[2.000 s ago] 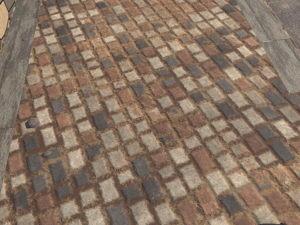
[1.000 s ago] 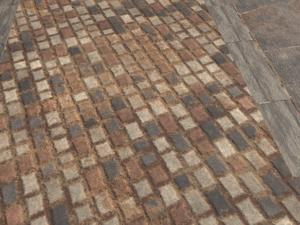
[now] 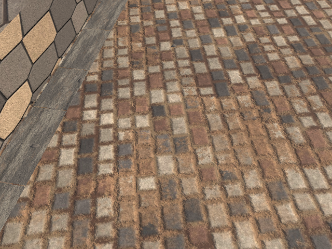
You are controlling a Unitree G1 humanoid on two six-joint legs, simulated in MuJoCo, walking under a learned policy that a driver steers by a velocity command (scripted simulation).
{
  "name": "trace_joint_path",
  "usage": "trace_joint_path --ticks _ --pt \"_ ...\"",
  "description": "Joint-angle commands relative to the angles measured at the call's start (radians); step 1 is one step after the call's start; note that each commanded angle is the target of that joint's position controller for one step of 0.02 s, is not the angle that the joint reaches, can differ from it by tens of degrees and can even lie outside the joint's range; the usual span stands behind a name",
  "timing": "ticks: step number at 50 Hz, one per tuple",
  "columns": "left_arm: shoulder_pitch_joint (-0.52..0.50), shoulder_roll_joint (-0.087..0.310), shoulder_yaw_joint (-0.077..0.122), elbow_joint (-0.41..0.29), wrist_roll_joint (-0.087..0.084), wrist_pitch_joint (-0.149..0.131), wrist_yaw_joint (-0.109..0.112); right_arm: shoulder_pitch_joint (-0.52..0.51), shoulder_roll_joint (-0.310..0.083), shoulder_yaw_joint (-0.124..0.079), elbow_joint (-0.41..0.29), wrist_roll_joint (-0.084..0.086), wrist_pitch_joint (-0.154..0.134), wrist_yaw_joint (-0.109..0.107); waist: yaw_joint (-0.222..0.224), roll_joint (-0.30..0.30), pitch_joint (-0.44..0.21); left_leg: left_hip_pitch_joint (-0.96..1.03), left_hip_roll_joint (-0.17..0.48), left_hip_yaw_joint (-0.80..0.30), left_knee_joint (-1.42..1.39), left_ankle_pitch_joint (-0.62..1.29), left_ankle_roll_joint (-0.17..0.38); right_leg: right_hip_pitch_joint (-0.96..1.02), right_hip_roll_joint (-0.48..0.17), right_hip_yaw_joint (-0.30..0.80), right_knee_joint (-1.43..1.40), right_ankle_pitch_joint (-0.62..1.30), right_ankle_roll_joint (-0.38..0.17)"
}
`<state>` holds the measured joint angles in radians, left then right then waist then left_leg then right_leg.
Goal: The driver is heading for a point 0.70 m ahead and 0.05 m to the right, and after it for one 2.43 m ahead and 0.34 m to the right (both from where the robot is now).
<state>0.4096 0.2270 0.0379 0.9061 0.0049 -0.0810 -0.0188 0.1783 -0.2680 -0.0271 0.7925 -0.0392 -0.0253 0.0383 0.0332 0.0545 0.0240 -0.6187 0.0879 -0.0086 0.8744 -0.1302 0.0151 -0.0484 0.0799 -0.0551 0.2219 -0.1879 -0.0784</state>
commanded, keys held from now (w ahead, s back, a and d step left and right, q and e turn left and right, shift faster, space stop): w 0.86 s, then no key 0.14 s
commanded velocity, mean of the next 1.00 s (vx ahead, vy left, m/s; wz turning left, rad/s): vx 0.48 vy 0.00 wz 0.01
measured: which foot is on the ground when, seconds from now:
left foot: up 0.00-0.18, down 0.20-0.76, up 0.78-1.00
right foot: down 0.00-0.22, up 0.24-0.74, down 0.76-1.00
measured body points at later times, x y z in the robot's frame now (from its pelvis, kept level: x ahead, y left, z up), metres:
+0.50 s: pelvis +0.27 +0.05 +0.00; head +0.28 +0.07 +0.45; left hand +0.38 +0.31 -0.13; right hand +0.26 -0.21 -0.13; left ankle +0.24 +0.11 -0.75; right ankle +0.35 -0.10 -0.68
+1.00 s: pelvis +0.53 +0.00 +0.00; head +0.56 -0.02 +0.45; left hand +0.55 +0.25 -0.14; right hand +0.60 -0.26 -0.15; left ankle +0.55 +0.14 -0.67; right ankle +0.54 -0.06 -0.75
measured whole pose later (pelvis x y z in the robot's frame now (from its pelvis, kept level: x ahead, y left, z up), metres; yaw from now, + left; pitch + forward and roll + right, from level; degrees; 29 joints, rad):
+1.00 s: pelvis +0.53 +0.00 +0.00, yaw +0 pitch -1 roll +0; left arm 0.31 0.22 0.04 0.99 0.01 -0.08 0.00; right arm 0.22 -0.24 -0.05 0.95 -0.03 -0.04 0.01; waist 0.00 0.03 0.07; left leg -0.52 0.05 -0.01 1.03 -0.28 0.04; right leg -0.15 0.06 -0.10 0.32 -0.16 -0.10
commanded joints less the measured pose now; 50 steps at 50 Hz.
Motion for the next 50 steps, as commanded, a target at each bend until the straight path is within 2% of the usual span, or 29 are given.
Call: trace_joint_path --ticks 1,4,7,8,9,10,11,12,13,14,15,17,20,26,29,33,35,36,37,38,39,40,41,42,43,44,45,47,50 --pt "0.02 0.139 0.028 -0.029 -0.002 -0.016 0.002 -0.118 -0.027 0.006 -0.086 0.006 -0.014 0.004 0.007 -0.125 0.042 0.005 -0.011 0.053 -0.152 0.1 -0.01 -0.028 -0.234 0.12 -0.097 0.336 -0.108" --pt "0.061 0.15 0.028 -0.002 0.004 -0.012 0.007 -0.187 -0.034 0.008 -0.103 0.01 -0.018 0.0 0.026 -0.126 0.049 0.036 -0.031 0.069 -0.25 0.108 0.009 0.034 -0.262 0.118 -0.068 0.392 -0.103" --pt "0.058 0.163 0.031 0.016 0.011 -0.005 0.017 -0.188 -0.054 0.001 -0.109 0.008 -0.024 -0.007 0.007 -0.129 0.05 0.081 -0.053 0.069 -0.308 0.026 0.049 0.108 -0.302 0.126 -0.004 0.513 -0.092" --pt "0.044 0.171 0.032 0.018 0.012 -0.002 0.019 -0.147 -0.062 -0.004 -0.096 0.006 -0.028 -0.012 -0.017 -0.131 0.031 0.146 -0.075 0.077 -0.333 -0.015 0.066 0.12 -0.302 0.116 0.055 0.628 -0.081" --pt "0.032 0.177 0.033 0.022 0.012 0.001 0.021 -0.054 -0.075 -0.012 -0.065 0.003 -0.033 -0.018 -0.059 -0.127 -0.018 0.264 -0.107 0.09 -0.373 -0.033 0.086 0.121 -0.287 0.099 0.169 0.74 -0.068" --pt "0.027 0.168 0.028 0.023 0.009 0.005 0.021 0.102 -0.1 -0.026 -0.01 -0.008 -0.044 -0.028 -0.124 -0.093 -0.106 0.473 -0.111 0.084 -0.421 -0.003 0.117 0.057 -0.245 0.059 0.352 0.728 -0.048" --pt "0.018 0.133 0.015 -0.012 0.003 0.003 0.021 0.284 -0.174 -0.047 0.024 -0.03 -0.052 -0.041 -0.19 0.0 -0.234 0.733 0.096 -0.136 -0.432 -0.083 0.173 -0.137 -0.197 0.021 0.64 0.425 -0.028" --pt "0.137 0.037 -0.002 -0.028 -0.02 0.004 0.015 0.307 -0.267 -0.073 0.032 -0.028 -0.043 -0.042 -0.126 0.235 -0.324 0.943 0.353 -0.61 -0.544 -0.139 0.3 -0.484 -0.005 -0.015 0.975 -0.301 0.01" --pt "0.068 0.153 0.027 -0.012 0.011 0.012 0.023 0.25 -0.206 -0.065 0.028 0.017 -0.033 -0.036 -0.126 0.074 -0.248 0.863 0.311 -0.635 -0.587 -0.178 0.288 -0.574 -0.048 0.11 1.047 -0.315 -0.005" --pt "-0.004 0.145 0.029 -0.033 0.01 0.008 0.017 0.158 -0.147 -0.049 0.02 0.024 -0.034 -0.033 -0.09 0.03 -0.111 0.735 0.269 -0.473 -0.602 -0.146 0.263 -0.598 -0.094 0.117 1.029 -0.225 -0.011" --pt "-0.04 0.12 0.022 -0.037 0.007 0.004 0.011 0.113 -0.099 -0.037 0.02 0.02 -0.041 -0.029 -0.07 -0.006 -0.05 0.628 0.22 -0.368 -0.64 -0.047 0.237 -0.57 -0.127 0.112 0.973 -0.163 -0.008" --pt "-0.028 0.099 0.018 -0.023 0.026 0.026 0.001 0.088 -0.06 -0.025 0.039 0.023 -0.053 -0.034 -0.02 0.021 -0.015 0.511 0.141 -0.231 -0.689 0.056 0.187 -0.483 -0.163 0.098 0.892 -0.119 0.014" --pt "-0.053 0.078 0.016 -0.025 0.033 0.048 -0.013 0.141 -0.079 -0.03 0.077 0.033 -0.074 -0.033 -0.005 0.007 -0.009 0.488 0.123 -0.161 -0.733 0.148 0.199 -0.489 -0.17 0.071 0.848 -0.068 0.042" --pt "-0.292 0.067 0.006 -0.097 0.026 0.051 -0.019 0.234 -0.079 -0.03 0.137 0.035 -0.071 -0.032 -0.048 -0.005 0.06 0.537 0.083 -0.072 -0.78 0.196 0.187 -0.614 -0.193 0.026 0.606 0.132 0.078" --pt "-0.385 0.056 -0.004 -0.125 0.022 0.046 -0.018 0.286 -0.084 -0.029 0.166 0.031 -0.071 -0.034 -0.076 0.001 0.069 0.585 0.084 -0.044 -0.766 0.273 0.179 -0.591 -0.17 -0.001 0.481 0.188 0.069" --pt "-0.461 0.069 -0.005 -0.156 0.021 0.038 -0.014 0.329 -0.09 -0.03 0.202 0.02 -0.065 -0.045 -0.089 0.008 0.084 0.702 0.124 -0.043 -0.716 0.377 0.179 -0.587 -0.144 -0.011 0.385 0.144 0.032" --pt "-0.438 0.079 0.0 -0.156 0.021 0.031 -0.01 0.311 -0.101 -0.033 0.211 0.016 -0.062 -0.051 -0.065 0.013 0.074 0.738 0.139 -0.032 -0.654 0.516 0.166 -0.523 -0.119 -0.022 0.344 0.073 0.001" --pt "-0.383 0.088 0.006 -0.14 0.021 0.026 -0.004 0.292 -0.11 -0.035 0.212 0.015 -0.061 -0.054 -0.036 0.02 0.046 0.739 0.135 -0.019 -0.584 0.658 0.153 -0.436 -0.09 -0.034 0.324 0.033 -0.018" --pt "-0.269 0.103 0.016 -0.102 0.024 0.019 0.004 0.278 -0.117 -0.037 0.214 0.015 -0.058 -0.053 0.014 0.016 -0.014 0.73 0.118 -0.001 -0.45 0.764 0.139 -0.298 -0.055 -0.049 0.286 0.022 -0.039" --pt "-0.091 0.131 0.031 -0.042 0.036 0.008 0.014 0.265 -0.108 -0.033 0.211 0.02 -0.055 -0.052 0.085 -0.016 -0.11 0.637 0.075 0.036 -0.247 0.701 0.118 -0.064 -0.064 -0.032 0.242 0.061 -0.07" --pt "0.075 0.224 0.057 -0.011 0.062 0.002 0.028 0.284 -0.053 -0.015 0.173 0.042 -0.059 -0.047 0.124 -0.133 -0.244 0.371 0.003 0.082 0.076 0.351 0.086 0.234 -0.304 0.253 0.226 -0.031 -0.141" --pt "0.092 0.291 0.074 -0.003 0.052 0.011 0.021 0.384 0.002 -0.011 0.175 0.054 -0.058 -0.042 0.072 -0.311 -0.331 0.084 -0.183 0.056 0.375 -0.41 0.063 0.388 -0.525 0.704 0.098 -0.025 -0.259" --pt "0.0 0.233 0.065 -0.01 0.012 0.02 0.014 0.295 -0.086 -0.036 0.174 0.028 -0.052 -0.047 0.05 -0.153 -0.222 0.008 -0.117 -0.068 0.433 -0.355 0.081 0.282 -0.466 0.66 0.066 -0.095 -0.229" --pt "-0.1 0.169 0.048 -0.025 0.005 0.019 0.012 0.227 -0.076 -0.036 0.153 0.027 -0.058 -0.041 0.015 -0.116 -0.085 -0.008 -0.073 -0.058 0.398 -0.259 0.084 0.131 -0.432 0.507 0.036 -0.078 -0.201" --pt "-0.147 0.117 0.035 -0.028 0.01 0.012 0.009 0.194 -0.055 -0.032 0.149 0.027 -0.06 -0.037 -0.008 -0.087 -0.029 0.023 -0.037 -0.05 0.338 -0.198 0.083 0.029 -0.382 0.409 -0.004 -0.009 -0.168" --pt "-0.164 0.09 0.026 -0.019 0.008 0.005 0.012 0.194 -0.041 -0.032 0.155 0.016 -0.05 -0.035 -0.036 -0.101 0.011 0.07 -0.022 -0.039 0.295 -0.177 0.069 -0.048 -0.346 0.325 -0.018 0.156 -0.143" --pt "-0.164 0.067 0.017 -0.005 0.006 -0.002 0.015 0.222 -0.022 -0.028 0.167 0.006 -0.035 -0.032 -0.061 -0.11 0.01 0.132 -0.016 -0.032 0.267 -0.175 0.051 -0.099 -0.322 0.249 -0.021 0.333 -0.129" --pt "-0.111 0.074 0.015 0.027 0.006 -0.021 0.015 0.239 0.004 -0.026 0.175 0.004 -0.017 -0.03 -0.08 -0.1 -0.014 0.179 -0.035 -0.01 0.237 -0.176 0.026 -0.117 -0.311 0.161 0.008 0.669 -0.138" --pt "-0.09 0.099 0.013 0.051 0.007 -0.023 0.017 0.178 0.011 -0.023 0.164 0.007 -0.004 -0.032 -0.086 -0.126 -0.012 0.151 -0.041 0.022 0.115 -0.095 0.005 -0.114 -0.273 0.07 0.02 0.806 -0.127"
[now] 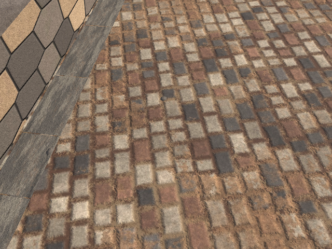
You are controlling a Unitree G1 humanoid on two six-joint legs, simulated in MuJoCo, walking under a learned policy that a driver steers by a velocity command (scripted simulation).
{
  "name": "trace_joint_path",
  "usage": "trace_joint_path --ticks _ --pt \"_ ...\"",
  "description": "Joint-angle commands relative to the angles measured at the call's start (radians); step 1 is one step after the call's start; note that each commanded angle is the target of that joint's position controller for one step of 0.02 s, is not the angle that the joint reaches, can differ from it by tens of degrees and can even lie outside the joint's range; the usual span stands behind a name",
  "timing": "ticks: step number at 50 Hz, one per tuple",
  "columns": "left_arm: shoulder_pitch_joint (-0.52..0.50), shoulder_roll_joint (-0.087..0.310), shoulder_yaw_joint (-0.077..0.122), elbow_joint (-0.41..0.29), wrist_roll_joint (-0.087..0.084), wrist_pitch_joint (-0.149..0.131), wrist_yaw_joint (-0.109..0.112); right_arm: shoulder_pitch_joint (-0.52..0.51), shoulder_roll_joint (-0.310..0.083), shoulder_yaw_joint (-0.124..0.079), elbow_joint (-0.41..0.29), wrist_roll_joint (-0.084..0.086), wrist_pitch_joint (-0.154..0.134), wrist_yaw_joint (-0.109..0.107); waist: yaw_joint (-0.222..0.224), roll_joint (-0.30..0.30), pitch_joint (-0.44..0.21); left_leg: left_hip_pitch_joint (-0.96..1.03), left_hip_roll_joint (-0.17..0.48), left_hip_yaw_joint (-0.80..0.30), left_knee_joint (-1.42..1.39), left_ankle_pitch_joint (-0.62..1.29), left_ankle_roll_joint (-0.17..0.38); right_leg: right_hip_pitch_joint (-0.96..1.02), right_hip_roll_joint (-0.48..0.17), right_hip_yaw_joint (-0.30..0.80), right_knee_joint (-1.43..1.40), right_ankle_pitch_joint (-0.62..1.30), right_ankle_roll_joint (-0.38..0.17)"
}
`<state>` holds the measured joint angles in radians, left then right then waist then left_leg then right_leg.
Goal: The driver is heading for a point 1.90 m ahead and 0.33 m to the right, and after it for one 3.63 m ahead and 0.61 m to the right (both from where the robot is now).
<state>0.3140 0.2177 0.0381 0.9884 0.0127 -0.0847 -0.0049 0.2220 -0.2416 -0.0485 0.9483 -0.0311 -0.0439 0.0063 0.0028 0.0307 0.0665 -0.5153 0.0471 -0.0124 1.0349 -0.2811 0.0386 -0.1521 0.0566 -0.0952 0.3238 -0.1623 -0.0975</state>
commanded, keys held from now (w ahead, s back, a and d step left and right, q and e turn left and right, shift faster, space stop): no key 1.00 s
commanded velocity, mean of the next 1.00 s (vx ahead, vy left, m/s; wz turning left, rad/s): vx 0.07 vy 0.00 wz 0.00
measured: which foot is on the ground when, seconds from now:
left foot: up 0.00-0.22, down 0.24-1.00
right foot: down 0.00-0.26, up 0.28-0.46, down 0.48-1.00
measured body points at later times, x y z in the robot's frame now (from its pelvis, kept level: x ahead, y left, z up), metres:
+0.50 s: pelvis +0.11 +0.02 -0.01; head +0.11 +0.03 +0.44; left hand +0.12 +0.25 -0.17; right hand +0.15 -0.21 -0.16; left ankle +0.17 +0.11 -0.75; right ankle +0.08 -0.09 -0.75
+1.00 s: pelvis +0.13 +0.00 +0.00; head +0.13 +0.00 +0.45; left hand +0.10 +0.21 -0.16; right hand +0.11 -0.22 -0.17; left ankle +0.17 +0.11 -0.75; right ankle +0.08 -0.10 -0.75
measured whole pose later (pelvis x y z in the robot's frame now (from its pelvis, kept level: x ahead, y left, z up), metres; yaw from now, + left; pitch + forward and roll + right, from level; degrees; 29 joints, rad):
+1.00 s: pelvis +0.13 +0.00 +0.00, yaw +0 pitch -2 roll +0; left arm 0.33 0.13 -0.01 1.15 0.01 -0.02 0.05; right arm 0.28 -0.14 0.00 1.17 -0.01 0.00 -0.04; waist -0.01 0.00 0.02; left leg -0.21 -0.01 0.04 0.38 -0.14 0.02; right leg -0.08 0.02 -0.02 0.38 -0.27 -0.03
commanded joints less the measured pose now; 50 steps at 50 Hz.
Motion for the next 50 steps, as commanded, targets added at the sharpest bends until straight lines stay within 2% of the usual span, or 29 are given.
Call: trace_joint_path --ticks 1,3,7,10,11,12,13,14,15,17,18,20,22,24,25,26,28,31,50 --pt "0.006 0.103 0.009 -0.027 -0.001 -0.014 0.005 0.098 -0.012 0.002 0.0 0.002 0.016 0.0 -0.051 -0.113 -0.051 0.052 0.001 0.037 -0.112 0.089 -0.023 -0.013 -0.233 0.085 -0.079 0.783 -0.098" --pt "0.019 0.096 0.001 -0.015 0.0 -0.005 0.008 0.03 -0.002 0.012 -0.013 0.008 0.016 -0.003 -0.029 -0.128 -0.052 0.089 -0.007 0.062 -0.238 0.15 -0.024 -0.012 -0.214 0.056 -0.071 0.782 -0.082" --pt "0.068 0.094 -0.004 0.022 0.003 0.01 0.018 -0.018 -0.012 0.018 -0.008 0.013 0.015 -0.022 0.004 -0.131 -0.067 0.14 -0.027 0.068 -0.367 0.175 -0.009 0.062 -0.24 0.077 -0.021 0.758 -0.081" --pt "0.052 0.083 -0.008 0.038 0.001 0.023 0.029 0.014 -0.017 0.016 0.018 0.01 0.004 -0.034 -0.011 -0.119 -0.047 0.21 -0.036 0.059 -0.508 0.149 0.021 0.085 -0.258 0.116 0.064 0.675 -0.069" --pt "0.044 0.08 -0.009 0.044 -0.003 0.026 0.032 0.06 -0.017 0.016 0.038 0.006 -0.007 -0.038 -0.037 -0.082 -0.052 0.3 -0.026 0.043 -0.633 0.271 0.03 0.067 -0.237 0.115 0.121 0.597 -0.038" --pt "0.078 0.072 -0.012 0.043 -0.001 0.023 0.034 0.119 -0.074 0.004 0.058 0.001 -0.022 -0.044 -0.035 -0.008 -0.104 0.439 0.067 -0.045 -0.64 0.614 0.043 0.016 -0.194 0.103 0.201 0.429 0.001" --pt "0.201 0.017 -0.024 0.059 -0.009 0.027 0.035 0.146 -0.118 -0.002 0.062 0.003 -0.024 -0.044 0.022 0.105 -0.184 0.57 0.232 -0.176 -0.572 0.995 0.132 -0.058 -0.123 0.068 0.286 -0.012 0.028" --pt "0.244 0.0 -0.025 0.101 -0.022 0.053 0.042 0.137 -0.077 0.008 0.064 0.025 -0.01 -0.041 -0.005 0.16 -0.233 0.544 0.31 -0.269 -0.599 0.959 0.253 -0.07 -0.046 0.049 0.357 -0.348 0.04" --pt "0.164 0.044 -0.013 0.089 -0.014 0.069 0.047 0.116 -0.043 0.018 0.059 0.022 -0.003 -0.039 -0.02 0.127 -0.171 0.481 0.302 -0.304 -0.665 0.78 0.268 -0.112 -0.037 0.079 0.405 -0.459 0.044" --pt "0.061 0.032 -0.009 0.074 -0.001 0.09 0.041 0.046 -0.036 0.028 0.055 0.008 0.008 -0.048 -0.005 0.089 -0.101 0.369 0.251 -0.263 -0.749 0.508 0.226 -0.118 -0.048 0.109 0.428 -0.433 0.057" --pt "0.059 0.014 -0.013 0.079 0.002 0.099 0.038 0.016 -0.036 0.03 0.054 0.01 0.013 -0.056 0.018 0.083 -0.086 0.31 0.221 -0.225 -0.78 0.408 0.192 -0.082 -0.062 0.115 0.397 -0.378 0.066" --pt "0.097 -0.02 -0.023 0.11 0.003 0.105 0.039 -0.031 -0.032 0.032 0.057 0.016 0.019 -0.057 0.046 0.072 -0.088 0.268 0.159 -0.16 -0.795 0.278 0.131 -0.008 -0.061 0.098 0.287 -0.264 0.083" --pt "0.12 -0.021 -0.027 0.138 0.003 0.107 0.045 -0.043 -0.039 0.029 0.067 0.028 0.027 -0.053 0.057 0.05 -0.085 0.237 0.119 -0.123 -0.788 0.105 0.087 0.062 -0.056 0.077 0.138 -0.111 0.088" --pt "0.079 0.009 -0.029 0.127 0.017 0.103 0.046 -0.014 -0.044 0.021 0.081 0.035 0.036 -0.046 0.025 0.027 -0.029 0.185 0.086 -0.127 -0.812 -0.129 0.024 0.061 -0.115 0.141 0.034 -0.057 0.081" --pt "0.058 0.027 -0.028 0.124 0.012 0.099 0.044 0.0 -0.038 0.016 0.086 0.04 0.043 -0.043 0.002 -0.009 0.03 0.204 0.054 -0.105 -0.825 -0.127 0.011 -0.047 -0.123 0.158 0.031 -0.138 0.071" --pt "0.05 0.018 -0.03 0.129 0.007 0.093 0.043 0.008 -0.027 0.017 0.097 0.035 0.046 -0.041 -0.001 -0.047 0.051 0.263 0.047 -0.09 -0.798 -0.064 0.01 -0.109 -0.128 0.168 0.009 -0.163 0.068" --pt "0.039 0.01 -0.033 0.133 0.001 0.079 0.046 0.042 -0.006 0.02 0.119 0.025 0.042 -0.039 -0.015 -0.079 0.026 0.346 0.044 -0.076 -0.741 0.065 0.016 -0.124 -0.14 0.18 -0.026 -0.129 0.066" --pt "0.039 0.01 -0.035 0.134 -0.002 0.067 0.05 0.056 -0.004 0.021 0.139 0.023 0.034 -0.037 -0.019 -0.059 -0.006 0.38 0.043 -0.067 -0.717 0.152 0.02 -0.095 -0.151 0.188 -0.039 -0.085 0.057" --pt "0.094 -0.018 -0.044 0.158 -0.004 0.064 0.054 0.113 0.028 0.038 0.214 0.024 0.038 -0.046 -0.01 -0.038 0.017 0.365 0.045 -0.057 -0.703 0.208 0.0 -0.053 -0.151 0.18 -0.044 -0.016 0.042"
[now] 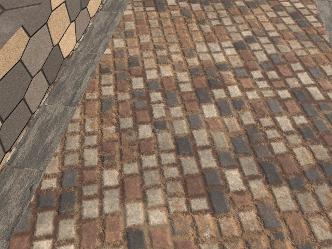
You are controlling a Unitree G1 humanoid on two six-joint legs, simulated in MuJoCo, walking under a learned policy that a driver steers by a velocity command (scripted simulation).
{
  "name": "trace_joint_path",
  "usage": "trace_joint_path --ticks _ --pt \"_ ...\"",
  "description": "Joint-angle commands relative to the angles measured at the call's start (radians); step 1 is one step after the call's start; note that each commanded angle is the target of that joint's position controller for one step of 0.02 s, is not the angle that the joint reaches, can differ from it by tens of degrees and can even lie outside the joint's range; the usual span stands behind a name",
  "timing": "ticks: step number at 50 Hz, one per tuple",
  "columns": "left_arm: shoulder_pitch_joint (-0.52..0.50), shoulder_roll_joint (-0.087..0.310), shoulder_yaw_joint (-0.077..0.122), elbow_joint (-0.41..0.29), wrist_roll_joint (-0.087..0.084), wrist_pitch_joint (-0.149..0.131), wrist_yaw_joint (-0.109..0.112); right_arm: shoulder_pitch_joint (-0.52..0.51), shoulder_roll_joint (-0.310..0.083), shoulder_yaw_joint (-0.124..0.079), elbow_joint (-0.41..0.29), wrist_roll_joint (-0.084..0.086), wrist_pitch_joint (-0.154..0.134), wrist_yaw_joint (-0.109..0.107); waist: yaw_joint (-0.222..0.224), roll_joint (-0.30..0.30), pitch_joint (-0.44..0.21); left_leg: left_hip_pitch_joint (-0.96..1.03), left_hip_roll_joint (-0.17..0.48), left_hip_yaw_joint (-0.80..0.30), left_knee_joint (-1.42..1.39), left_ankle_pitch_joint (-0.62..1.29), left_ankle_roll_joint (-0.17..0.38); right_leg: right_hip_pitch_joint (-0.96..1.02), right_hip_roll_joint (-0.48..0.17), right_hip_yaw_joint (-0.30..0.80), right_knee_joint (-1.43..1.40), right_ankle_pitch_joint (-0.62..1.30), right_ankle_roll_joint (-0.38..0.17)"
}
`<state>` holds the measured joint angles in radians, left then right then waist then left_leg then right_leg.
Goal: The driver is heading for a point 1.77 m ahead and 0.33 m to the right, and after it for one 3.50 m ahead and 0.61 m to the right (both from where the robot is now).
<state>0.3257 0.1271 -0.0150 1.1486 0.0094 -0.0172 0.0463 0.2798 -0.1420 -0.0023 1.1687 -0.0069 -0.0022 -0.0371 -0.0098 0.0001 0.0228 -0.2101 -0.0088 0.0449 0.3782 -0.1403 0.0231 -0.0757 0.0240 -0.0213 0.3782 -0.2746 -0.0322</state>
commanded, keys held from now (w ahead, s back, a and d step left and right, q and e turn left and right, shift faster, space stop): no key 0.10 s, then w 0.84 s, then no key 0.06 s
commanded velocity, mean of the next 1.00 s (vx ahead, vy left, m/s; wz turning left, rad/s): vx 0.33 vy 0.00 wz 0.00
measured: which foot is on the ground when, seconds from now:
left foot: down 0.00-0.18, up 0.20-0.40, down 0.42-0.94, up 0.96-1.00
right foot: down 0.00-0.44, up 0.46-0.90, down 0.92-1.00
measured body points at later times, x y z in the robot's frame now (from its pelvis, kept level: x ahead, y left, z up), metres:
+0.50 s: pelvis +0.11 +0.04 -0.01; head +0.12 +0.06 +0.44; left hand +0.03 +0.27 -0.17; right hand +0.14 -0.21 -0.15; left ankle +0.12 +0.12 -0.74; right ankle -0.02 -0.08 -0.69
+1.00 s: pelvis +0.38 +0.03 -0.02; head +0.41 +0.02 +0.43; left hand +0.50 +0.27 -0.15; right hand +0.32 -0.20 -0.17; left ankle +0.19 +0.13 -0.65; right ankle +0.47 -0.03 -0.74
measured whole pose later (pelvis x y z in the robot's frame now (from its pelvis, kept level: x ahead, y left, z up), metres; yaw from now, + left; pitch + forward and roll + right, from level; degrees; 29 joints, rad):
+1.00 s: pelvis +0.38 +0.03 -0.02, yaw +0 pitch +0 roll +0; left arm 0.10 0.19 0.07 0.95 0.02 -0.07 -0.01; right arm 0.41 -0.17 -0.03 1.09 -0.01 -0.08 -0.01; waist -0.02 0.02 0.08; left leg -0.19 -0.02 0.01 1.13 -0.40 0.08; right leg -0.41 0.05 -0.14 0.57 -0.17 -0.13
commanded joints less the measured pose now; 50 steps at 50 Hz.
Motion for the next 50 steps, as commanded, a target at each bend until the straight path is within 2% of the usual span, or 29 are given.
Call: trace_joint_path --ticks 1,5,6,8,9,11,12,14,17,19,20,21,22,23,24,25,26,28,30,36,40,43,44,45,46,47,48,49,50 --pt "0.084 0.071 0.009 -0.002 0.0 -0.004 0.003 0.057 -0.07 -0.008 -0.004 0.0 -0.004 -0.003 0.002 -0.008 0.061 0.06 0.101 -0.114 -0.045 0.07 0.015 -0.128 -0.119 0.106 -0.098 0.099 -0.023" --pt "0.091 0.066 0.008 0.0 -0.001 -0.005 0.003 0.064 -0.064 -0.007 0.003 0.0 -0.003 -0.005 0.001 -0.008 0.063 0.061 0.102 -0.113 -0.04 0.078 0.014 -0.125 -0.118 0.105 -0.098 0.113 -0.024" --pt "0.104 0.064 0.008 0.004 0.001 -0.005 0.003 0.07 -0.059 -0.005 0.006 -0.001 -0.002 -0.004 0.004 -0.011 0.044 0.068 0.091 -0.106 -0.039 0.013 0.014 -0.118 -0.112 0.106 -0.112 0.033 -0.028" --pt "0.123 0.103 0.026 0.004 0.003 0.002 0.001 0.06 -0.069 -0.013 -0.005 -0.004 0.003 -0.001 0.013 -0.052 0.07 0.014 0.034 -0.057 0.037 -0.19 0.024 -0.139 -0.106 0.137 -0.135 -0.234 -0.06" --pt "0.132 0.126 0.037 -0.001 0.003 0.008 0.0 0.047 -0.069 -0.017 -0.016 -0.01 0.005 0.004 0.023 -0.093 0.104 -0.06 0.0 -0.022 0.103 -0.292 0.029 -0.146 -0.133 0.193 -0.167 -0.392 -0.091" --pt "0.182 0.155 0.054 0.001 0.002 0.013 -0.002 -0.018 -0.045 -0.015 -0.061 -0.029 0.0 0.018 0.057 -0.144 0.206 -0.242 -0.018 0.04 0.259 -0.304 0.029 -0.13 -0.26 0.347 -0.263 -0.568 -0.166" --pt "0.193 0.154 0.059 0.002 0.004 0.009 -0.002 -0.048 -0.04 -0.014 -0.087 -0.035 -0.008 0.025 0.065 -0.148 0.236 -0.297 0.018 0.031 0.329 -0.275 0.034 -0.125 -0.31 0.395 -0.286 -0.546 -0.197" --pt "0.204 0.154 0.066 0.001 0.019 -0.007 -0.005 -0.085 -0.064 -0.025 -0.127 -0.031 -0.03 0.035 0.064 -0.119 0.235 -0.409 0.056 0.0 0.406 -0.29 0.042 -0.034 -0.337 0.406 -0.281 -0.401 -0.224" --pt "0.187 0.159 0.073 -0.01 0.019 -0.032 -0.011 -0.103 -0.078 -0.037 -0.166 -0.015 -0.061 0.05 0.047 -0.097 0.186 -0.369 0.058 0.009 0.322 -0.256 0.043 0.028 -0.301 0.313 -0.232 -0.192 -0.203" --pt "0.148 0.168 0.076 -0.02 0.011 -0.042 -0.014 -0.044 -0.067 -0.044 -0.164 -0.005 -0.068 0.055 0.0 -0.1 0.157 -0.18 0.024 0.051 0.207 -0.171 0.048 -0.061 -0.265 0.233 -0.174 -0.092 -0.177" --pt "0.115 0.17 0.077 -0.03 0.004 -0.044 -0.017 0.051 -0.059 -0.049 -0.134 -0.002 -0.069 0.054 -0.049 -0.082 0.135 0.001 -0.014 0.081 0.133 -0.122 0.051 -0.162 -0.228 0.178 -0.106 -0.038 -0.154" --pt "0.105 0.157 0.071 -0.037 0.007 -0.053 -0.022 0.184 -0.085 -0.066 -0.088 -0.001 -0.073 0.047 -0.101 -0.027 0.082 0.216 -0.034 0.06 0.092 -0.125 0.058 -0.264 -0.175 0.116 0.035 0.075 -0.126" --pt "0.073 0.104 0.054 -0.071 0.003 -0.063 -0.033 0.338 -0.173 -0.092 -0.062 -0.016 -0.08 0.032 -0.169 0.176 0.014 0.375 0.179 -0.246 -0.077 -0.333 0.108 -0.406 -0.063 -0.017 0.363 0.06 -0.07" --pt "0.086 0.077 0.051 -0.11 0.01 -0.067 -0.041 0.446 -0.254 -0.109 -0.03 -0.014 -0.069 0.031 -0.159 0.352 -0.034 0.446 0.38 -0.661 -0.238 -0.488 0.201 -0.596 0.049 -0.065 0.661 -0.26 -0.048" --pt "0.033 0.124 0.064 -0.122 0.034 -0.06 -0.047 0.332 -0.196 -0.091 -0.051 -0.015 -0.057 0.028 -0.092 0.17 0.047 0.331 0.382 -0.646 -0.231 -0.539 0.207 -0.641 -0.033 0.03 0.802 -0.223 -0.07" --pt "-0.002 0.107 0.062 -0.131 0.03 -0.063 -0.058 0.216 -0.165 -0.08 -0.095 -0.016 -0.06 0.032 -0.053 0.067 0.103 0.233 0.355 -0.548 -0.229 -0.475 0.194 -0.646 -0.075 0.05 0.821 -0.109 -0.079" --pt "-0.002 0.09 0.06 -0.128 0.02 -0.069 -0.065 0.148 -0.151 -0.073 -0.118 -0.015 -0.067 0.035 -0.019 0.026 0.108 0.174 0.313 -0.447 -0.245 -0.347 0.177 -0.607 -0.101 0.053 0.789 -0.026 -0.076" --pt "0.022 0.088 0.065 -0.12 0.028 -0.057 -0.071 0.126 -0.108 -0.054 -0.12 -0.01 -0.086 0.03 0.019 0.035 0.087 0.144 0.247 -0.3 -0.256 -0.138 0.15 -0.548 -0.12 0.035 0.732 0.031 -0.053" --pt "0.004 0.097 0.071 -0.13 0.026 -0.04 -0.075 0.184 -0.104 -0.046 -0.096 -0.007 -0.098 0.024 0.025 0.051 0.076 0.174 0.226 -0.221 -0.246 0.058 0.15 -0.566 -0.11 0.004 0.705 0.057 -0.036" --pt "-0.279 0.081 0.061 -0.24 0.016 -0.027 -0.08 0.253 -0.103 -0.029 -0.079 -0.009 -0.106 0.022 -0.01 0.07 0.125 0.171 0.182 -0.092 -0.252 0.336 0.158 -0.615 -0.083 -0.07 0.431 0.187 -0.004" --pt "-0.375 0.087 0.056 -0.284 0.007 -0.03 -0.078 0.28 -0.122 -0.032 -0.066 -0.008 -0.111 0.016 -0.023 0.088 0.131 0.209 0.199 -0.062 -0.244 0.463 0.155 -0.508 -0.046 -0.107 0.245 0.24 -0.04" --pt "-0.293 0.123 0.073 -0.273 0.008 -0.041 -0.064 0.244 -0.149 -0.04 -0.067 -0.013 -0.113 0.011 0.033 0.091 0.072 0.292 0.22 -0.033 -0.101 0.789 0.138 -0.374 0.004 -0.116 0.201 0.172 -0.099" --pt "-0.187 0.143 0.085 -0.241 0.008 -0.047 -0.057 0.232 -0.162 -0.045 -0.068 -0.018 -0.109 0.009 0.078 0.093 0.014 0.313 0.217 -0.022 0.03 0.89 0.129 -0.275 0.031 -0.116 0.19 0.135 -0.119" --pt "-0.026 0.162 0.099 -0.187 0.011 -0.055 -0.049 0.214 -0.17 -0.048 -0.072 -0.015 -0.103 0.01 0.144 0.075 -0.066 0.277 0.194 -0.003 0.221 0.863 0.114 -0.1 0.046 -0.118 0.122 0.162 -0.138" --pt "0.128 0.217 0.12 -0.147 0.033 -0.062 -0.04 0.219 -0.152 -0.043 -0.086 -0.008 -0.1 0.016 0.195 0.03 -0.157 0.102 0.155 0.015 0.48 0.597 0.103 0.136 -0.084 0.021 0.099 0.068 -0.175" --pt "0.208 0.321 0.146 -0.147 0.056 -0.061 -0.04 0.336 -0.03 -0.023 -0.111 0.027 -0.097 0.032 0.138 -0.183 -0.298 -0.249 -0.019 0.046 0.914 -0.125 0.063 0.419 -0.411 0.538 0.028 -0.069 -0.322" --pt "0.117 0.291 0.141 -0.153 0.014 -0.045 -0.05 0.287 -0.114 -0.048 -0.109 0.014 -0.094 0.034 0.122 -0.112 -0.294 -0.364 -0.061 -0.083 1.049 -0.33 0.07 0.35 -0.43 0.746 -0.131 -0.074 -0.35" --pt "-0.02 0.241 0.124 -0.177 -0.002 -0.048 -0.05 0.187 -0.127 -0.053 -0.145 0.005 -0.092 0.03 0.067 -0.063 -0.114 -0.414 0.009 -0.093 1.034 -0.25 0.073 0.185 -0.408 0.548 -0.133 0.023 -0.314" --pt "-0.075 0.17 0.104 -0.184 -0.002 -0.06 -0.053 0.139 -0.116 -0.052 -0.153 -0.004 -0.096 0.028 0.048 0.008 -0.039 -0.375 0.041 -0.091 0.974 -0.196 0.069 0.048 -0.37 0.416 -0.146 0.242 -0.285"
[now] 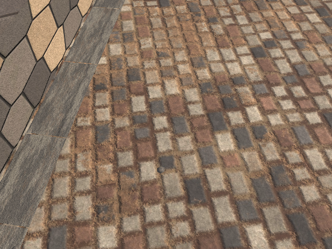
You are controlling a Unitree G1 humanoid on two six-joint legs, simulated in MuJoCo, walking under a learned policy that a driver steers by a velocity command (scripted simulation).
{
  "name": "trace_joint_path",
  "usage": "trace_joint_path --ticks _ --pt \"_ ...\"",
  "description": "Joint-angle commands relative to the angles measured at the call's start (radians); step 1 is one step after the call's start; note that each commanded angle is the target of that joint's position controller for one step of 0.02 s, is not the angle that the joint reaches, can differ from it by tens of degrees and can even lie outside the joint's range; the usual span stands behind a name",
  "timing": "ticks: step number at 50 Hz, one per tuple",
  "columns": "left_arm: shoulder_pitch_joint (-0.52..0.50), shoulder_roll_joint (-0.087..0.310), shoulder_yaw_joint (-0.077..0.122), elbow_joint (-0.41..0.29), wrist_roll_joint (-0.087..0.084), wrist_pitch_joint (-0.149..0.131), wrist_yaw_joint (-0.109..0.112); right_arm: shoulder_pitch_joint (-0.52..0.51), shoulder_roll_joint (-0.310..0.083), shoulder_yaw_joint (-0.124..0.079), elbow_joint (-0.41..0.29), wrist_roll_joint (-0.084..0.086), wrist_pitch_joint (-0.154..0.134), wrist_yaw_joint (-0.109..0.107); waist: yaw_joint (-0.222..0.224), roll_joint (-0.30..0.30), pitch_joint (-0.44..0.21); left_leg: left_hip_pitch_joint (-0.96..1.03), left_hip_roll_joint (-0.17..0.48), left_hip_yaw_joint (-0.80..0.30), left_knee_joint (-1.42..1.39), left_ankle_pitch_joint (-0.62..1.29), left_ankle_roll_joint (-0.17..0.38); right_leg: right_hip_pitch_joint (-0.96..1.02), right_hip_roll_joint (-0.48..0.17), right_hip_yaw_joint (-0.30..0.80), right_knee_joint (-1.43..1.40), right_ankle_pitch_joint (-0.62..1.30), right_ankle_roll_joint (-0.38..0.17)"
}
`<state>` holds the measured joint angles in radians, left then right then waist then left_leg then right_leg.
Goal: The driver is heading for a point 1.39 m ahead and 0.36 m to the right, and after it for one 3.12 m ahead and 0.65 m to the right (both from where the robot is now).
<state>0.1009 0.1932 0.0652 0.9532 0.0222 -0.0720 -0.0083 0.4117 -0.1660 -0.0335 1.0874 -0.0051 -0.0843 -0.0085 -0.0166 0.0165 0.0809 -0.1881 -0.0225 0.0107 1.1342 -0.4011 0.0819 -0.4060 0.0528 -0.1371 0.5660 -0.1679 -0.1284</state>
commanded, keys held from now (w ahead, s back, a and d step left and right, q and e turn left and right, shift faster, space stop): no key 0.84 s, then w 0.16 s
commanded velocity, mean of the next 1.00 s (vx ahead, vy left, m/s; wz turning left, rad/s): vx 0.11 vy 0.00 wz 0.00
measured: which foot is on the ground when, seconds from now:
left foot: up 0.00-0.36, down 0.38-0.96, up 0.98-1.00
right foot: down 0.00-1.00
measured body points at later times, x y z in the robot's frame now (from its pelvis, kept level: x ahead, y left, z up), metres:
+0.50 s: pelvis +0.16 +0.02 +0.02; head +0.17 +0.03 +0.46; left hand +0.14 +0.23 -0.15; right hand +0.21 -0.20 -0.14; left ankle +0.20 +0.11 -0.72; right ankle +0.09 -0.06 -0.72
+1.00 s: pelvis +0.19 +0.03 +0.01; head +0.18 +0.04 +0.46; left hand +0.13 +0.25 -0.15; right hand +0.16 -0.18 -0.15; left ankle +0.20 +0.11 -0.72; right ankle +0.09 -0.06 -0.72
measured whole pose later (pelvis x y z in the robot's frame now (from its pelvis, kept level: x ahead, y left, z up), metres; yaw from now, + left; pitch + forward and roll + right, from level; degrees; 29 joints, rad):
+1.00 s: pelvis +0.19 +0.03 +0.01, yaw -1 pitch -2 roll +0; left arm 0.41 0.13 0.01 1.15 0.01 -0.02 0.04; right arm 0.34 -0.13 -0.02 1.14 -0.02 -0.01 -0.02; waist 0.01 -0.01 0.00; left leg -0.25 -0.04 0.08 0.57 -0.35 0.08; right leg 0.00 0.01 -0.07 0.42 -0.40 -0.05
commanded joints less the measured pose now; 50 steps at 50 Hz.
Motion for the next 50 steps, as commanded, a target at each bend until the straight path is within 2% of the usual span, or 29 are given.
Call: trace_joint_path --ticks 1,2,3,5,7,9,13,16,17,18,19,20,21,22,24,26,28,31,42,43,45,47,48,49,50 --pt "0.147 0.063 0.01 0.025 -0.012 -0.016 0.004 0.012 -0.07 -0.022 -0.062 -0.016 -0.006 -0.003 0.021 0.005 -0.063 -0.333 0.077 -0.056 0.163 0.071 0.004 0.287 -0.353 0.413 -0.333 0.338 -0.154" --pt "0.163 0.024 -0.004 0.046 -0.013 -0.023 0.01 0.039 -0.05 -0.02 -0.057 -0.03 0.01 -0.002 -0.008 -0.012 -0.057 -0.267 0.089 -0.054 0.109 0.062 -0.009 0.218 -0.315 0.319 -0.333 0.471 -0.128" --pt "0.182 0.015 -0.011 0.058 -0.009 -0.03 0.013 0.057 -0.032 -0.019 -0.049 -0.033 0.025 0.0 -0.021 -0.025 -0.063 -0.223 0.085 -0.047 0.067 0.058 -0.016 0.189 -0.298 0.261 -0.327 0.575 -0.112" --pt "0.215 0.048 -0.013 0.074 -0.003 -0.041 0.013 0.048 -0.023 -0.019 -0.054 -0.031 0.045 0.001 -0.039 -0.048 -0.07 -0.209 0.067 -0.023 -0.006 0.083 -0.031 0.174 -0.274 0.193 -0.318 0.743 -0.109" --pt "0.22 0.075 -0.015 0.075 0.001 -0.039 0.014 0.004 -0.027 -0.016 -0.067 -0.029 0.057 0.0 -0.048 -0.069 -0.075 -0.225 0.065 -0.002 -0.121 0.135 -0.041 0.185 -0.249 0.142 -0.311 0.791 -0.096" --pt "0.223 0.07 -0.025 0.078 -0.002 -0.03 0.016 -0.069 -0.026 -0.008 -0.085 -0.022 0.061 -0.002 -0.035 -0.095 -0.074 -0.21 0.064 0.024 -0.269 0.194 -0.048 0.192 -0.219 0.099 -0.3 0.796 -0.071" --pt "0.296 0.067 -0.035 0.107 -0.003 -0.014 0.024 -0.153 -0.037 0.001 -0.093 -0.009 0.063 -0.014 0.011 -0.115 -0.098 -0.166 0.051 0.048 -0.419 0.26 -0.049 0.265 -0.231 0.102 -0.269 0.743 -0.057" --pt "0.301 0.055 -0.042 0.119 0.001 0.0 0.032 -0.167 -0.043 0.002 -0.084 -0.01 0.059 -0.023 0.02 -0.109 -0.07 -0.126 0.047 0.041 -0.524 0.208 -0.037 0.284 -0.258 0.144 -0.226 0.629 -0.061" --pt "0.287 0.05 -0.044 0.119 -0.003 0.004 0.036 -0.151 -0.037 0.003 -0.074 -0.012 0.054 -0.026 0.007 -0.097 -0.06 -0.084 0.046 0.041 -0.604 0.228 -0.031 0.278 -0.257 0.155 -0.2 0.568 -0.05" --pt "0.284 0.048 -0.045 0.123 -0.006 0.007 0.039 -0.126 -0.035 0.007 -0.063 -0.015 0.046 -0.029 -0.009 -0.064 -0.054 -0.007 0.061 0.02 -0.73 0.343 -0.026 0.256 -0.241 0.159 -0.168 0.474 -0.02" --pt "0.316 0.039 -0.048 0.123 -0.002 0.007 0.041 -0.078 -0.086 -0.003 -0.046 -0.02 0.034 -0.035 -0.001 -0.005 -0.087 0.104 0.144 -0.061 -0.747 0.58 -0.019 0.217 -0.204 0.153 -0.125 0.321 0.018" --pt "0.412 0.013 -0.049 0.135 -0.006 0.009 0.043 -0.059 -0.129 -0.008 -0.044 -0.022 0.027 -0.035 0.056 0.072 -0.112 0.184 0.255 -0.152 -0.698 0.871 0.029 0.156 -0.141 0.124 -0.105 0.018 0.043" --pt "0.473 -0.038 -0.058 0.171 -0.018 0.026 0.048 -0.082 -0.096 0.002 -0.037 -0.006 0.035 -0.033 0.056 0.141 -0.128 0.144 0.304 -0.199 -0.701 0.881 0.11 0.18 -0.092 0.1 -0.12 -0.188 0.062" --pt "0.436 -0.004 -0.052 0.175 -0.013 0.038 0.054 -0.107 -0.056 0.01 -0.04 -0.008 0.041 -0.028 0.048 0.119 -0.09 0.083 0.281 -0.214 -0.735 0.761 0.101 0.215 -0.089 0.111 -0.154 -0.194 0.069" --pt "0.363 0.02 -0.045 0.164 -0.009 0.048 0.051 -0.152 -0.049 0.012 -0.045 -0.01 0.05 -0.026 0.045 0.074 -0.043 0.01 0.193 -0.147 -0.759 0.578 0.04 0.267 -0.107 0.137 -0.214 -0.084 0.071" --pt "0.337 0.009 -0.049 0.164 -0.01 0.049 0.046 -0.128 -0.048 0.01 -0.026 0.002 0.051 -0.035 0.034 0.035 -0.038 0.022 0.145 -0.098 -0.755 0.543 0.01 0.287 -0.136 0.152 -0.231 0.017 0.068" --pt "0.333 0.0 -0.054 0.172 -0.012 0.047 0.051 -0.112 -0.048 0.007 -0.013 0.005 0.051 -0.037 0.029 0.004 -0.054 0.058 0.14 -0.093 -0.752 0.562 0.006 0.297 -0.146 0.152 -0.239 0.056 0.072" --pt "0.323 0.0 -0.055 0.182 -0.012 0.05 0.058 -0.104 -0.043 0.007 0.001 0.001 0.054 -0.037 0.024 -0.018 -0.049 0.072 0.14 -0.092 -0.756 0.563 0.006 0.302 -0.15 0.151 -0.25 0.056 0.077" --pt "0.324 -0.009 -0.067 0.208 -0.012 0.059 0.063 -0.071 -0.032 0.015 0.05 -0.001 0.067 -0.038 0.018 -0.025 -0.006 0.06 0.126 -0.087 -0.787 0.472 -0.005 0.292 -0.163 0.155 -0.271 0.025 0.077" --pt "0.339 -0.012 -0.068 0.213 -0.01 0.059 0.062 -0.059 -0.028 0.015 0.057 -0.002 0.068 -0.037 0.019 -0.024 -0.02 0.063 0.113 -0.082 -0.793 0.369 -0.003 0.295 -0.156 0.153 -0.28 -0.059 0.072" --pt "0.36 0.007 -0.057 0.215 -0.004 0.06 0.058 -0.057 -0.052 0.002 0.055 -0.003 0.077 -0.032 0.022 -0.036 0.016 0.007 0.07 -0.061 -0.759 0.063 0.017 0.261 -0.136 0.155 -0.266 -0.297 0.038" --pt "0.387 0.021 -0.05 0.205 -0.006 0.057 0.053 -0.081 -0.048 -0.004 0.032 -0.005 0.078 -0.02 0.041 -0.081 0.105 -0.146 0.04 -0.042 -0.695 -0.139 0.031 0.234 -0.181 0.241 -0.308 -0.506 -0.016" --pt "0.424 0.038 -0.044 0.208 -0.011 0.052 0.053 -0.12 -0.028 0.0 0.01 -0.006 0.071 -0.013 0.063 -0.118 0.148 -0.246 0.012 -0.007 -0.622 -0.127 0.024 0.265 -0.234 0.319 -0.364 -0.572 -0.047" --pt "0.455 0.068 -0.033 0.216 -0.012 0.048 0.055 -0.166 -0.005 0.005 -0.018 -0.013 0.062 -0.004 0.077 -0.167 0.186 -0.329 -0.009 0.062 -0.519 -0.052 0.011 0.301 -0.314 0.408 -0.432 -0.601 -0.083" --pt "0.453 0.084 -0.025 0.217 -0.008 0.042 0.056 -0.199 -0.006 0.005 -0.044 -0.028 0.053 0.003 0.077 -0.176 0.221 -0.394 0.023 0.082 -0.453 -0.005 0.008 0.323 -0.381 0.459 -0.454 -0.547 -0.113"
